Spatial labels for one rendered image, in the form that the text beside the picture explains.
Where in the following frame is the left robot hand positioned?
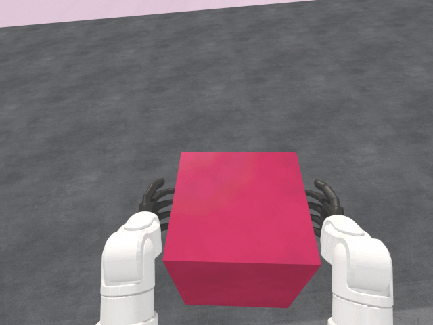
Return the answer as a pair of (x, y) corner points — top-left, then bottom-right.
(138, 178), (175, 232)

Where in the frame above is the right robot forearm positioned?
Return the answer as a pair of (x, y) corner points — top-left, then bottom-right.
(321, 215), (393, 325)

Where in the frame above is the carton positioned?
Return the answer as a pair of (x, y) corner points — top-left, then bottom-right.
(163, 152), (321, 308)

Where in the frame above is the right robot hand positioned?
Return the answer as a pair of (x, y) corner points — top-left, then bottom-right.
(305, 179), (344, 238)

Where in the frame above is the left robot forearm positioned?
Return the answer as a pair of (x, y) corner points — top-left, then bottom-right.
(96, 211), (162, 325)

